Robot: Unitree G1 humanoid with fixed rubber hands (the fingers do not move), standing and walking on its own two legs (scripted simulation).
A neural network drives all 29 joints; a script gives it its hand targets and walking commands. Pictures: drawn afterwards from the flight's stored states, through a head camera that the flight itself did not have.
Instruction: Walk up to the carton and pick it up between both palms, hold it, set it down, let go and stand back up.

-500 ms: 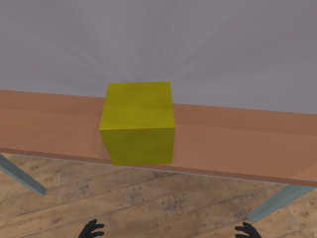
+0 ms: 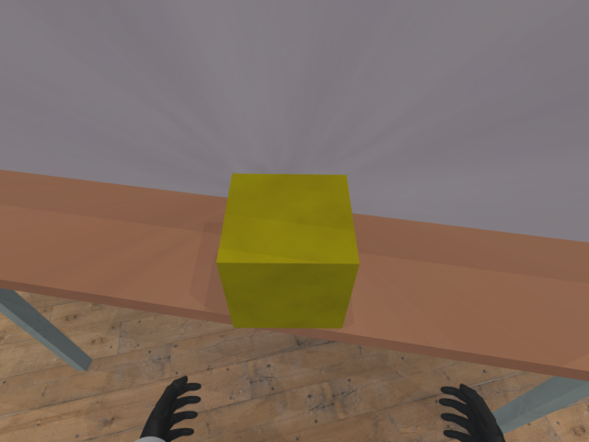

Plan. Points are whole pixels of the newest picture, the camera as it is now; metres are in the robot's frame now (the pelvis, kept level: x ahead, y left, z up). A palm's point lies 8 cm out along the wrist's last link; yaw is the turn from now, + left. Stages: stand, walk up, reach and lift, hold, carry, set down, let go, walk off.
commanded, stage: reach and lift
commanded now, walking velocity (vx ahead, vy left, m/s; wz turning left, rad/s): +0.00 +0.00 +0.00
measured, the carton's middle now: (288, 253) +0.40 +0.05 +0.00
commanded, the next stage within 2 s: none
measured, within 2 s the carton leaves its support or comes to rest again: neither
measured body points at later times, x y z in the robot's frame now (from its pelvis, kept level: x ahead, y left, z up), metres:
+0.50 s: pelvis +0.02 +0.01 +0.00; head +0.01 +0.02 +0.45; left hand +0.18 +0.22 -0.05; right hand +0.17 -0.22 -0.05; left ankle -0.02 +0.12 -0.74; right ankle +0.02 -0.11 -0.74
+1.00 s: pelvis +0.01 +0.01 +0.00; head +0.00 +0.01 +0.45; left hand +0.22 +0.23 -0.02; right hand +0.24 -0.20 -0.02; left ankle -0.02 +0.12 -0.74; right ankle +0.02 -0.11 -0.74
